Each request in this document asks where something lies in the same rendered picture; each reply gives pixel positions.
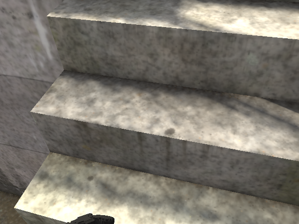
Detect robot left hand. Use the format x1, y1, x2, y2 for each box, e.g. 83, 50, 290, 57
65, 213, 115, 224

